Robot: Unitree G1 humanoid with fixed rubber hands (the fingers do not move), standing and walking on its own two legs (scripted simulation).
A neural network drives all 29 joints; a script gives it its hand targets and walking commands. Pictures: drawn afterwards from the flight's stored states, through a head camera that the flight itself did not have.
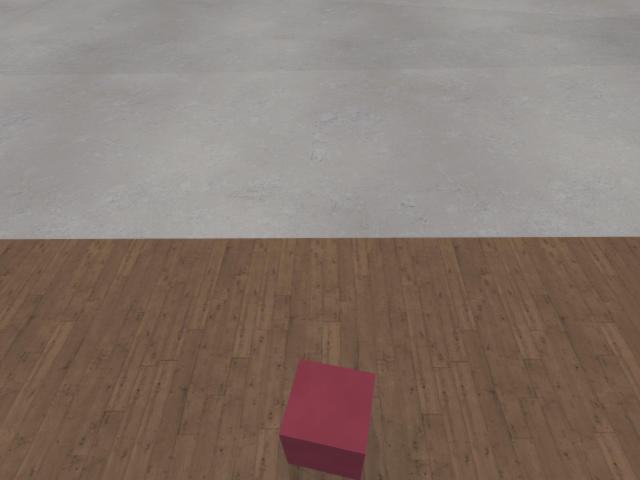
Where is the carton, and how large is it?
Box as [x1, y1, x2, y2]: [279, 359, 374, 479]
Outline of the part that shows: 299,359 279,432 279,436 287,461 289,463 359,479 365,452 374,373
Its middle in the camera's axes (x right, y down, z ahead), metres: +0.02 +0.49 +1.07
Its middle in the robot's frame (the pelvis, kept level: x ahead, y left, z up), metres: +0.44 +0.03 -0.64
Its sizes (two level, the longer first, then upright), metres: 0.210 0.200 0.250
